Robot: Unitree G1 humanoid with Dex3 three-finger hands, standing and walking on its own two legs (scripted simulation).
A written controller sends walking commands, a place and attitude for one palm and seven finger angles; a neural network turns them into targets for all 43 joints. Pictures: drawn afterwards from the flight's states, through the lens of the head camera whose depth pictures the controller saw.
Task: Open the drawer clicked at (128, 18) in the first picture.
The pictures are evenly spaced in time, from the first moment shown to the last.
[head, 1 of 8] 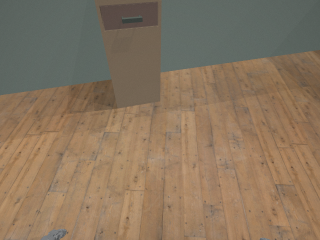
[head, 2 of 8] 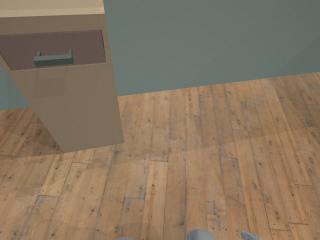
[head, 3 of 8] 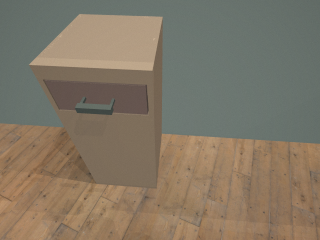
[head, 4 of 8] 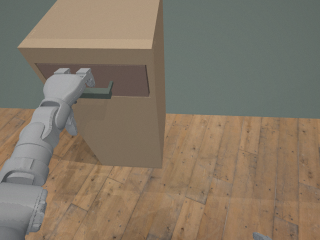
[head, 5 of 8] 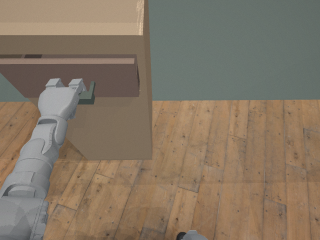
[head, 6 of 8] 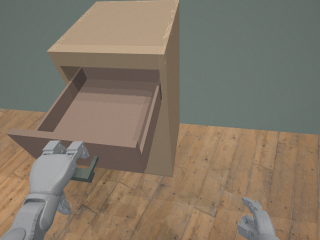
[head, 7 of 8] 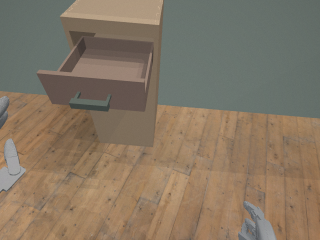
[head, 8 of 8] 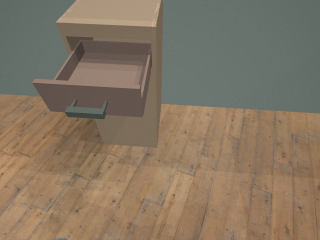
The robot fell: no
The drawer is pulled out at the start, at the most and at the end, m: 0.00 0.30 0.30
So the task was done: yes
